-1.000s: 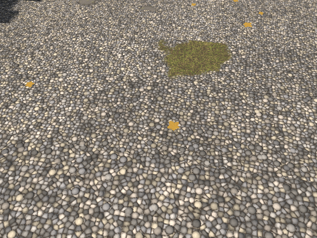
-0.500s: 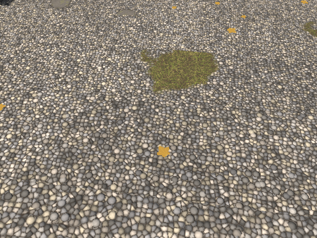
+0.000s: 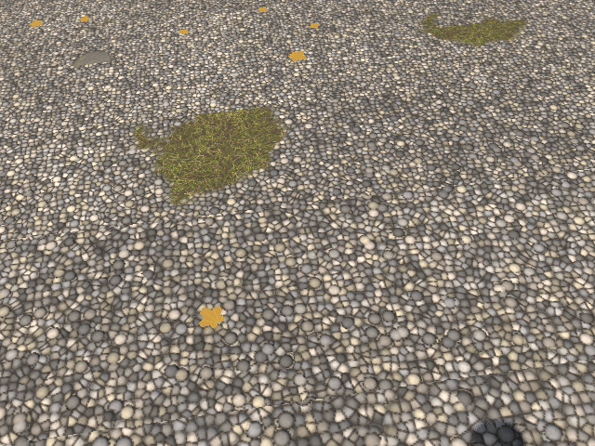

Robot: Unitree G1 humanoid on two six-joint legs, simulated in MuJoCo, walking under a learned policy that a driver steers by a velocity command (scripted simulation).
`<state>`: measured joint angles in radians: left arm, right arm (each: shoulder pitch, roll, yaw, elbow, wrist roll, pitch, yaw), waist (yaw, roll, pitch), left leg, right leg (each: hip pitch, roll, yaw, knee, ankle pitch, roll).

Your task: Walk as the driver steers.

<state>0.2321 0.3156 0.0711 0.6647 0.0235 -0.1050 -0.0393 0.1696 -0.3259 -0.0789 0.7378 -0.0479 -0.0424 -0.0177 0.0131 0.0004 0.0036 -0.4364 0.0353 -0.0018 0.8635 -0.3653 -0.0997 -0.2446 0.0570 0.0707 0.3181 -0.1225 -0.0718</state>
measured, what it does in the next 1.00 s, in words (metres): steps on the spot: left foot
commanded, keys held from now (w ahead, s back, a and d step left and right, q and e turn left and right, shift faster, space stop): no key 0.94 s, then w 0.06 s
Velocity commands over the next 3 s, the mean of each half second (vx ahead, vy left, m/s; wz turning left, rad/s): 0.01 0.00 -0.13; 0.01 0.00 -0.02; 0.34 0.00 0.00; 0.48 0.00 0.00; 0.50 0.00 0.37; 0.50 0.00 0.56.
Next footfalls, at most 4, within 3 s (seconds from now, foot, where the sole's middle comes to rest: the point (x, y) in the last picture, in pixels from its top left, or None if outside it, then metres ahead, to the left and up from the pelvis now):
0.16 left None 0.03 0.16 -0.79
1.32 right None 0.19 -0.10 -0.79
1.74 left None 0.46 0.09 -0.79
2.30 right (395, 353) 0.78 -0.20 -0.97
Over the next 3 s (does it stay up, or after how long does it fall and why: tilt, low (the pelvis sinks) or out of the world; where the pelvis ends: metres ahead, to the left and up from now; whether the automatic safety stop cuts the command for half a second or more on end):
stays up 1.01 0.02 -0.20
